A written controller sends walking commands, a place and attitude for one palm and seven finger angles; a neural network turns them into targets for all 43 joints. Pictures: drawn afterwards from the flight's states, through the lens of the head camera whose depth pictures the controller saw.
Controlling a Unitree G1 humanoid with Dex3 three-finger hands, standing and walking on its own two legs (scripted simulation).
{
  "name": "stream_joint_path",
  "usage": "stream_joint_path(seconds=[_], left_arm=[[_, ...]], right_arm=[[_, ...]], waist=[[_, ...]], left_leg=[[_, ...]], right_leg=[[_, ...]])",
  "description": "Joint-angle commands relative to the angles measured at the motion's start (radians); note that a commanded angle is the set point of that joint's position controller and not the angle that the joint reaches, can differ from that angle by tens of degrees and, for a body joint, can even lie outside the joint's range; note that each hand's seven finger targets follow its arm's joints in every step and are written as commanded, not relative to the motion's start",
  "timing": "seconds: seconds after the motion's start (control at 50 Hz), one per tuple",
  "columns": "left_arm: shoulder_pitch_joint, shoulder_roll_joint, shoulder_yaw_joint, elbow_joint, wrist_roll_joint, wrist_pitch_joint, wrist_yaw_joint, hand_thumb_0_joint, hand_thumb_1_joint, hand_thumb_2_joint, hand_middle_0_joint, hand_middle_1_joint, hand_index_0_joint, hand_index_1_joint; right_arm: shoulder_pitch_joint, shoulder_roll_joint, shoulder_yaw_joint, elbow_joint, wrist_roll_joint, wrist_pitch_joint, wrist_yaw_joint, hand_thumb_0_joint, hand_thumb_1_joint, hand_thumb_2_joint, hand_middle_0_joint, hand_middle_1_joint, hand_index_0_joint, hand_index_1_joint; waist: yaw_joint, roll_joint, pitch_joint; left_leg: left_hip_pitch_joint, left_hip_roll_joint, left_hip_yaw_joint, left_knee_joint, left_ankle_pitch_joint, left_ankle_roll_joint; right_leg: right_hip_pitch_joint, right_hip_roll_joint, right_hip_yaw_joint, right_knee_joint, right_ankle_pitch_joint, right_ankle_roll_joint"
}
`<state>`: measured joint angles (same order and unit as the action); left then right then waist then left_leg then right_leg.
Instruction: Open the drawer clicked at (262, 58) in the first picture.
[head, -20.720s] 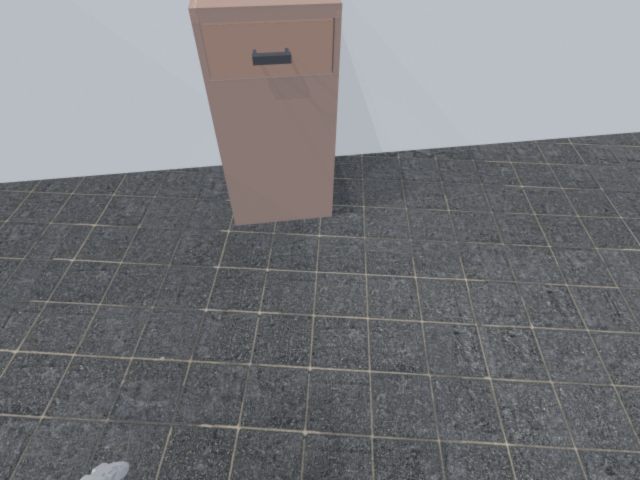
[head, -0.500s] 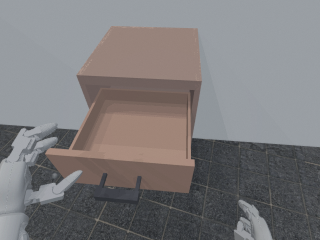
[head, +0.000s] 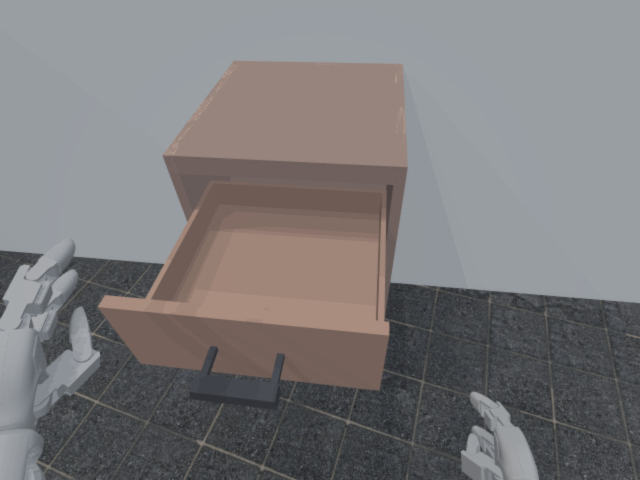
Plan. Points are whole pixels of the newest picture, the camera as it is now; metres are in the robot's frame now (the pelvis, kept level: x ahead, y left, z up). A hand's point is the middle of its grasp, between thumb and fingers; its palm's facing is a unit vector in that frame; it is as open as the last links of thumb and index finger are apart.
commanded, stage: step back with the hand held close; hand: left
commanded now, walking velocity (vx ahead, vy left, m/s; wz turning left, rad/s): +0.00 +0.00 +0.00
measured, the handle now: (240, 374) +0.26 +0.15 -0.03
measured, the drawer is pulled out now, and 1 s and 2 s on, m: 0.30 0.30 0.30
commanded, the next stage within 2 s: stop stepping back and stand still in 1.34 s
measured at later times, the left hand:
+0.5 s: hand (64, 388) +0.15 +0.25 +0.15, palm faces +0.30 -0.82 -0.50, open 7.4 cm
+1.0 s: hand (9, 441) +0.10 +0.26 +0.16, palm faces +0.35 -0.82 -0.45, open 7.4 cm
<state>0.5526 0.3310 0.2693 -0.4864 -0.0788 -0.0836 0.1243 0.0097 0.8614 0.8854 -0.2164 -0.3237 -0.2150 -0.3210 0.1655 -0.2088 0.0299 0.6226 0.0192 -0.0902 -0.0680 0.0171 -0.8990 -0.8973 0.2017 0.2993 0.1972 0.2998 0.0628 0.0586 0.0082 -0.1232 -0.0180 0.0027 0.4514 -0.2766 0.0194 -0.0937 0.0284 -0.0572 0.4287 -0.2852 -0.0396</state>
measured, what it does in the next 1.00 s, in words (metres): walks backwards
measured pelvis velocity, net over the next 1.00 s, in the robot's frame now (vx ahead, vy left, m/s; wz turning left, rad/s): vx -0.10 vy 0.02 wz -0.02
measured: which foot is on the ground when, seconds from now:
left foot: down 0.00-1.00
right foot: down 0.00-0.82, up 0.84-1.00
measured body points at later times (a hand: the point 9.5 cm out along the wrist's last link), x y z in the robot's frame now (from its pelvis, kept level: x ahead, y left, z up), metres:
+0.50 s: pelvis -0.04 +0.01 -0.01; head -0.01 +0.02 +0.44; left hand +0.13 +0.29 +0.18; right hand +0.14 -0.23 -0.08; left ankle -0.02 +0.11 -0.74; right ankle -0.03 -0.09 -0.74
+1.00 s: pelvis -0.10 +0.02 -0.01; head -0.06 +0.04 +0.44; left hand +0.08 +0.30 +0.18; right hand +0.08 -0.20 -0.08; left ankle -0.02 +0.11 -0.74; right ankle -0.15 -0.11 -0.72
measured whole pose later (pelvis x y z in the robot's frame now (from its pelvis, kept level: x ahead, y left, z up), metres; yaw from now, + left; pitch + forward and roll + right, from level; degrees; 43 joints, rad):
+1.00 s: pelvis -0.10 +0.02 -0.01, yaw -1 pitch +3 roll -2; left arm 0.63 0.42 0.40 -0.64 -0.05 -0.21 0.16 0.01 0.89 0.90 -0.21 -0.30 -0.21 -0.30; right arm 0.19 -0.17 0.02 0.59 -0.01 -0.11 -0.05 0.02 -0.90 -0.90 0.20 0.30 0.20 0.30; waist 0.01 -0.03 0.01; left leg -0.45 0.00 0.02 0.54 -0.15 0.05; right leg -0.31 0.02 0.00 0.68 -0.42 0.01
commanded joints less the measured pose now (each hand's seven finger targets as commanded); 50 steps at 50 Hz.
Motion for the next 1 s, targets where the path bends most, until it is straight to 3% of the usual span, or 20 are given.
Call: stream_joint_path(seconds=[0.0, 0.02, 0.04, 0.06, 0.08, 0.12, 0.16, 0.24, 0.3, 0.36, 0.5, 0.6, 0.66, 0.68, 0.74, 0.76, 0.8, 0.82, 0.88, 0.98], left_arm=[[-0.053, 0.158, 0.119, -0.209, 0.004, -0.07, 0.013, 0.0, 0.9, 0.9, -0.2, -0.3, -0.2, -0.3], [-0.051, 0.158, 0.118, -0.21, 0.005, -0.07, 0.013, 0.0, 0.9, 0.9, -0.2, -0.3, -0.2, -0.3], [-0.19, 0.314, 0.284, -0.318, 0.004, -0.119, 0.017, 0.0, 0.9, 0.9, -0.2, -0.3, -0.2, -0.3], [-0.197, 0.311, 0.284, -0.288, 0.007, -0.139, 0.012, 0.0, 0.9, 0.9, -0.2, -0.3, -0.2, -0.3], [-0.071, 0.216, 0.213, -0.193, 0.011, -0.137, 0.001, 0.0, 0.9, 0.9, -0.2, -0.3, -0.2, -0.3], [0.017, 0.16, 0.16, -0.174, 0.013, -0.137, -0.011, 0.0, 0.9, 0.9, -0.2, -0.3, -0.2, -0.3], [0.053, 0.164, 0.165, -0.204, 0.012, -0.142, -0.01, 0.0, 0.9, 0.9, -0.2, -0.3, -0.2, -0.3], [0.103, 0.199, 0.203, -0.247, 0.014, -0.143, 0.003, 0.0, 0.9, 0.9, -0.2, -0.3, -0.2, -0.3], [0.123, 0.22, 0.224, -0.302, 0.013, -0.149, 0.015, 0.0, 0.9, 0.9, -0.2, -0.3, -0.2, -0.3], [0.123, 0.243, 0.244, -0.338, 0.014, -0.152, 0.025, 0.0, 0.9, 0.9, -0.2, -0.3, -0.2, -0.3], [0.12, 0.206, 0.221, -0.328, 0.017, -0.158, 0.033, 0.0, 0.9, 0.9, -0.2, -0.3, -0.2, -0.3], [0.081, 0.198, 0.205, -0.325, 0.021, -0.164, 0.042, 0.0, 0.9, 0.9, -0.2, -0.3, -0.2, -0.3], [0.058, 0.219, 0.21, -0.342, 0.022, -0.17, 0.055, 0.0, 0.9, 0.9, -0.2, -0.3, -0.2, -0.3], [0.054, 0.211, 0.203, -0.343, 0.023, -0.17, 0.059, 0.0, 0.9, 0.9, -0.2, -0.3, -0.2, -0.3], [0.064, 0.214, 0.214, -0.359, 0.024, -0.177, 0.063, 0.0, 0.9, 0.9, -0.2, -0.3, -0.2, -0.3], [0.062, 0.234, 0.229, -0.385, 0.028, -0.182, 0.065, 0.0, 0.9, 0.9, -0.2, -0.3, -0.2, -0.3], [0.079, 0.216, 0.238, -0.365, 0.043, -0.187, 0.064, 0.0, 0.9, 0.9, -0.2, -0.3, -0.2, -0.3], [0.058, 0.212, 0.235, -0.376, 0.049, -0.188, 0.063, 0.0, 0.9, 0.9, -0.2, -0.3, -0.2, -0.3], [0.085, 0.204, 0.223, -0.363, 0.036, -0.189, 0.055, 0.0, 0.9, 0.9, -0.2, -0.3, -0.2, -0.3], [0.078, 0.195, 0.193, -0.382, 0.022, -0.197, 0.023, 0.0, 0.9, 0.9, -0.2, -0.3, -0.2, -0.3]], right_arm=[[-0.137, -0.1, -0.043, -0.17, 0.001, -0.062, -0.006, 0.0, -0.9, -0.9, 0.2, 0.3, 0.2, 0.3], [-0.138, -0.099, -0.044, -0.168, 0.0, -0.063, -0.005, 0.0, -0.9, -0.9, 0.2, 0.3, 0.2, 0.3], [-0.086, -0.128, -0.05, -0.202, 0.007, -0.048, 0.0, 0.0, -0.9, -0.9, 0.2, 0.3, 0.2, 0.3], [-0.082, -0.113, -0.049, -0.183, 0.005, -0.043, -0.001, 0.0, -0.9, -0.9, 0.2, 0.3, 0.2, 0.3], [-0.091, -0.11, -0.05, -0.173, 0.002, -0.035, -0.002, 0.0, -0.9, -0.9, 0.2, 0.3, 0.2, 0.3], [-0.098, -0.12, -0.056, -0.189, 0.004, -0.021, 0.004, 0.0, -0.9, -0.9, 0.2, 0.3, 0.2, 0.3], [-0.104, -0.129, -0.066, -0.201, 0.005, -0.01, 0.004, 0.0, -0.9, -0.9, 0.2, 0.3, 0.2, 0.3], [-0.106, -0.127, -0.08, -0.221, 0.012, 0.018, -0.003, 0.0, -0.9, -0.9, 0.2, 0.3, 0.2, 0.3], [-0.104, -0.128, -0.083, -0.234, 0.013, 0.022, -0.01, 0.0, -0.9, -0.9, 0.2, 0.3, 0.2, 0.3], [-0.107, -0.132, -0.084, -0.242, 0.008, 0.02, -0.016, 0.0, -0.9, -0.9, 0.2, 0.3, 0.2, 0.3], [-0.082, -0.134, -0.078, -0.242, 0.001, -0.009, -0.012, 0.0, -0.9, -0.9, 0.2, 0.3, 0.2, 0.3], [-0.066, -0.133, -0.077, -0.237, 0.004, -0.021, -0.011, 0.0, -0.9, -0.9, 0.2, 0.3, 0.2, 0.3], [-0.057, -0.135, -0.081, -0.216, 0.0, -0.025, -0.011, 0.0, -0.9, -0.9, 0.2, 0.3, 0.2, 0.3], [-0.055, -0.123, -0.074, -0.209, -0.003, -0.023, -0.011, 0.0, -0.9, -0.9, 0.2, 0.3, 0.2, 0.3], [-0.069, -0.124, -0.07, -0.21, -0.006, -0.024, -0.015, 0.0, -0.9, -0.9, 0.2, 0.3, 0.2, 0.3], [-0.079, -0.135, -0.071, -0.217, -0.007, -0.028, -0.018, 0.0, -0.9, -0.9, 0.2, 0.3, 0.2, 0.3], [-0.089, -0.128, -0.062, -0.233, -0.016, -0.036, -0.019, 0.0, -0.9, -0.9, 0.2, 0.3, 0.2, 0.3], [-0.08, -0.119, -0.064, -0.23, -0.027, -0.04, -0.02, 0.0, -0.9, -0.9, 0.2, 0.3, 0.2, 0.3], [-0.055, -0.114, -0.073, -0.203, -0.032, -0.062, -0.007, 0.0, -0.9, -0.9, 0.2, 0.3, 0.2, 0.3], [-0.054, -0.128, -0.067, -0.161, -0.034, -0.089, 0.02, 0.0, -0.9, -0.9, 0.2, 0.3, 0.2, 0.3]], waist=[[-0.008, -0.016, -0.077], [-0.008, 0.001, -0.07], [-0.043, -0.024, -0.012], [-0.049, -0.03, -0.018], [-0.057, -0.077, -0.023], [-0.059, -0.077, -0.076], [-0.06, -0.05, -0.123], [-0.061, -0.079, -0.162], [-0.059, -0.026, -0.181], [-0.052, 0.034, -0.173], [-0.054, 0.043, -0.13], [-0.075, -0.065, -0.081], [-0.085, -0.11, -0.082], [-0.086, -0.127, -0.081], [-0.079, -0.061, -0.086], [-0.075, 0.027, -0.091], [-0.063, 0.165, -0.093], [-0.064, 0.164, -0.078], [-0.06, 0.075, -0.12], [-0.053, 0.145, -0.201]], left_leg=[[0.028, 0.049, -0.02, -0.049, 0.246, -0.001], [0.028, 0.048, -0.016, -0.046, 0.253, 0.0], [-0.044, 0.064, -0.055, -0.008, 0.203, 0.025], [-0.039, 0.055, -0.064, 0.021, 0.165, 0.02], [-0.026, 0.054, -0.057, 0.042, 0.176, 0.021], [-0.025, 0.059, -0.045, 0.057, 0.225, 0.023], [-0.026, 0.07, -0.047, 0.052, 0.298, 0.022], [-0.059, 0.095, -0.066, 0.051, 0.37, 0.021], [-0.089, 0.115, -0.099, 0.034, 0.407, 0.024], [-0.152, 0.14, -0.135, -0.011, 0.37, 0.032], [-0.334, 0.175, -0.171, -0.067, 0.127, 0.053], [-0.349, 0.103, -0.132, 0.023, -0.148, 0.04], [-0.225, 0.048, -0.088, 0.17, -0.141, 0.014], [-0.203, 0.043, -0.084, 0.185, -0.118, 0.01], [-0.205, 0.091, -0.13, 0.057, -0.069, 0.025], [-0.25, 0.145, -0.186, -0.043, -0.062, 0.037], [-0.48, 0.284, -0.332, -0.248, -0.211, 0.086], [-0.499, 0.303, -0.34, -0.259, -0.176, 0.102], [-0.292, 0.295, -0.274, -0.131, 0.215, 0.11], [-0.055, 0.274, -0.224, -0.079, 0.548, 0.099]], right_leg=[[-0.031, -0.054, 0.026, -0.064, 0.25, 0.019], [-0.035, -0.055, 0.026, -0.064, 0.258, 0.019], [-0.108, -0.115, 0.128, -0.113, 0.32, 0.015], [-0.121, -0.152, 0.152, -0.123, 0.34, -0.001], [-0.143, -0.165, 0.145, -0.12, 0.358, -0.001], [-0.124, -0.174, 0.129, -0.09, 0.401, 0.006], [-0.101, -0.172, 0.113, -0.053, 0.44, 0.008], [-0.087, -0.162, 0.1, -0.001, 0.432, 0.01], [-0.08, -0.144, 0.088, 0.043, 0.401, 0.007], [-0.072, -0.113, 0.078, 0.08, 0.31, 0.016], [-0.052, -0.088, 0.089, 0.142, 0.12, 0.025], [-0.176, -0.154, 0.195, -0.001, -0.017, -0.007], [-0.327, -0.231, 0.264, -0.116, -0.119, -0.052], [-0.346, -0.244, 0.249, -0.114, -0.109, -0.057], [-0.315, -0.182, 0.17, -0.033, -0.06, -0.024], [-0.27, -0.126, 0.13, 0.034, -0.07, 0.0], [-0.069, -0.018, 0.052, 0.292, -0.099, 0.045], [-0.074, -0.013, 0.063, 0.366, -0.119, 0.044], [-0.192, -0.021, 0.076, 0.331, -0.173, 0.04], [-0.225, 0.004, 0.047, 0.21, -0.145, 0.05]])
